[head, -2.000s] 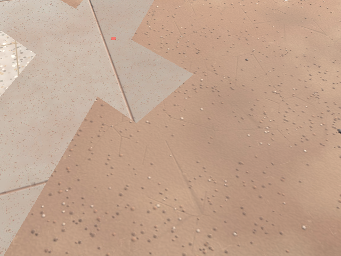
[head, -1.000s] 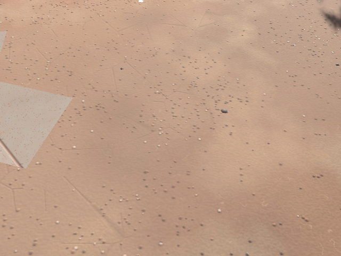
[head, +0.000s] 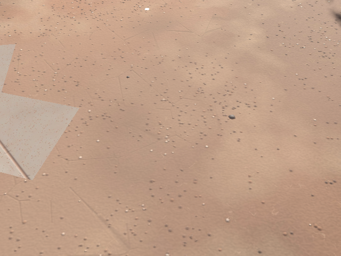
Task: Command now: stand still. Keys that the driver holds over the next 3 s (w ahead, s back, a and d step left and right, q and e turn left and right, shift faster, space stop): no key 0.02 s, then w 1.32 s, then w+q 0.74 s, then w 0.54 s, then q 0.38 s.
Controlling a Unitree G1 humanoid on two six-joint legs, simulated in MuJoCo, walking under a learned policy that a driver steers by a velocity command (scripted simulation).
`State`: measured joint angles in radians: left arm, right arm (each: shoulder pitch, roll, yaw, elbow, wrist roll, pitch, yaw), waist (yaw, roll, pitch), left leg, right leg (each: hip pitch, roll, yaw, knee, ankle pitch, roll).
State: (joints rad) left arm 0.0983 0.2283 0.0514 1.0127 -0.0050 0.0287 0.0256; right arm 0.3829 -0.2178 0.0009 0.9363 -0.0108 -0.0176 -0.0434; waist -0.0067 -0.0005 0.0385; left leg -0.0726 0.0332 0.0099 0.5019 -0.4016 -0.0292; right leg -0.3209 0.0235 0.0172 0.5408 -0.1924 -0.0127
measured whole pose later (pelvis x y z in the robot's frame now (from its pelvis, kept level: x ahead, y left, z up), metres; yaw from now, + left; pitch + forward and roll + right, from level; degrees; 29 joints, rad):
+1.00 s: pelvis +0.38 +0.08 +0.02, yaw +1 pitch +0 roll +1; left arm 0.16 0.29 0.06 0.94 -0.01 -0.07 0.01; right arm 0.34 -0.23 -0.05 0.93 -0.01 -0.10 0.03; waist -0.04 -0.05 0.02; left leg -0.13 -0.07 0.07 0.27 -0.14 0.08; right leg -0.63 -0.13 0.04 1.01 -0.15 -0.03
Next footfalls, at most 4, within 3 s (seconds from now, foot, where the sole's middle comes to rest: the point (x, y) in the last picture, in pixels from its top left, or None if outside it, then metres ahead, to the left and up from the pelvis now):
0.74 left None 0.42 0.16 -0.77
1.32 right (191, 200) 0.75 -0.06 -0.77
1.86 left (132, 151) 1.02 0.21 -0.77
2.38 right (149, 101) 1.37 0.14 -0.77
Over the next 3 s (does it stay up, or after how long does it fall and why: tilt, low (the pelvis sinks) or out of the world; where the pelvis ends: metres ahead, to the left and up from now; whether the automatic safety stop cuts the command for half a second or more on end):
stays up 1.41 0.31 0.00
